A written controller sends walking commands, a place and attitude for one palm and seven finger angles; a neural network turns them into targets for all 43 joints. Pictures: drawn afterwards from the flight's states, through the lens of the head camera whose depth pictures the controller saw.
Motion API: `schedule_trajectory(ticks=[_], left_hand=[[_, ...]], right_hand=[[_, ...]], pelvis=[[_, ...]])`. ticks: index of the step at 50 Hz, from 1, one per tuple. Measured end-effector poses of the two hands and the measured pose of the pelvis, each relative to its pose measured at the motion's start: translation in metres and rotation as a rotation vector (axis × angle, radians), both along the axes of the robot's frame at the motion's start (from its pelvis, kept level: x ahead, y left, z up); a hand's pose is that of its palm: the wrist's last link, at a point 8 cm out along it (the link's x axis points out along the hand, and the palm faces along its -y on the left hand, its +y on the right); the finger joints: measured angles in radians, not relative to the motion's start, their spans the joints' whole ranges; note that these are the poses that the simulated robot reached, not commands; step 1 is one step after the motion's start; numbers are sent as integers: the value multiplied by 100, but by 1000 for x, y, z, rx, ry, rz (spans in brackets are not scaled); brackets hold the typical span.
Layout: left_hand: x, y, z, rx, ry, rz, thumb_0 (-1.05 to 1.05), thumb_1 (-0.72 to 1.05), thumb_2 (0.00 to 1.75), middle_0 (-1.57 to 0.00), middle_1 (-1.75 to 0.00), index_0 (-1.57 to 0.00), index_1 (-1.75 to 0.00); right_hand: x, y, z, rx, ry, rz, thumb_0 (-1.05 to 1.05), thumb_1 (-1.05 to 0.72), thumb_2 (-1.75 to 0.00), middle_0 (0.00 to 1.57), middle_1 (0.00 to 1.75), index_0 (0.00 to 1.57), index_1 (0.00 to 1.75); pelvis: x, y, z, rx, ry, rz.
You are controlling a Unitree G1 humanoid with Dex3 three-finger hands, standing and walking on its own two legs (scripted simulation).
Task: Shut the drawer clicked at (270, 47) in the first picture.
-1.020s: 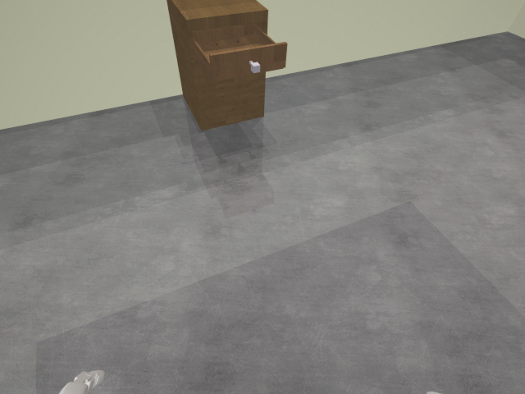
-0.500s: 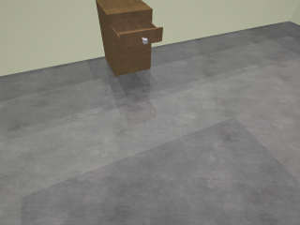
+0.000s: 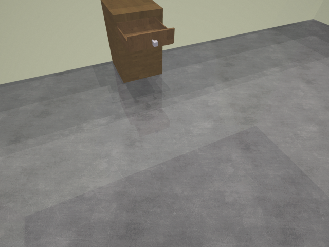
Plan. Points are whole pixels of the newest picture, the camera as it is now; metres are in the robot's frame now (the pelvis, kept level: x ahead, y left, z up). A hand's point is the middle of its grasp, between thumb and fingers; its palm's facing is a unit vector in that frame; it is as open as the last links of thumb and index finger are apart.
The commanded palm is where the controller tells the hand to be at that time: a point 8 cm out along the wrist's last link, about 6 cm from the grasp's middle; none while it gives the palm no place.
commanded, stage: look at it before walking up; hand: left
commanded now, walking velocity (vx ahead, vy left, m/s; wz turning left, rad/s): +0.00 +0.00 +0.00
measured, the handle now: (154, 42) +1.54 +0.15 -0.24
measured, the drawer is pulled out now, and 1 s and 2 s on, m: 0.28 0.28 0.28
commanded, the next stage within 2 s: walk to a spot facing it in 0.72 s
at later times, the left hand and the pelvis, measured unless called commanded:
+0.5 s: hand out of the picture +0.08 +0.25 -0.15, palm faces -0.02 -0.94 -0.34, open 7.4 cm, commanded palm none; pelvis +0.01 +0.00 +0.00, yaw +0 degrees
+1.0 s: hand out of the picture +0.07 +0.22 -0.17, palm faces -0.04 -0.96 -0.28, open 7.4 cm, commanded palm none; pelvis +0.03 +0.00 +0.00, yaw -3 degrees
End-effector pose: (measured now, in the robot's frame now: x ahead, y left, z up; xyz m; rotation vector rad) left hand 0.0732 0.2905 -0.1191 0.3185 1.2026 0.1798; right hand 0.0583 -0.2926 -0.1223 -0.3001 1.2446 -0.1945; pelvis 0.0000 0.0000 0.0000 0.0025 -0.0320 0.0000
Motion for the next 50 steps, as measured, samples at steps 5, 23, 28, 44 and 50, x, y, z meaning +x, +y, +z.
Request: schedule_trajectory(ticks=[5, 23, 28, 44, 50], left_hand=[[1, -1, -1, -3, -1, 2, 1, 90, 90, -20, -30, -20, -30], [3, 1, 1, 5, 1, 10, 1, 90, 90, -20, -30, -20, -30], [3, 1, 2, 8, 6, 12, 1, 90, 90, -20, -30, -20, -30], [7, -3, 0, 4, 10, 12, 1, 90, 90, -20, -30, -20, -30], [-2, -20, -15, -51, 72, 13, 1, 91, 90, -20, -30, -20, -30]], right_hand=[[2, 0, 1, -2, -4, -1, 0, -90, -90, 20, 30, 20, 29], [22, -2, 4, -5, -38, 15, 0, -90, -90, 20, 30, 20, 29], [24, -2, 4, -4, -36, 17, 0, -90, -90, 20, 30, 20, 29], [23, -4, 4, -8, -25, 8, 0, -90, -90, 20, 30, 20, 29], [10, 12, -9, 35, 3, -35, 0, -90, -90, 20, 30, 20, 29]], pelvis=[[2, 0, 0, 0, -1, -1], [6, -2, 1, 0, -1, -1], [7, -2, 1, 0, 0, -1], [12, -4, 2, -1, 2, -8], [26, -3, -4, -2, 10, -48]])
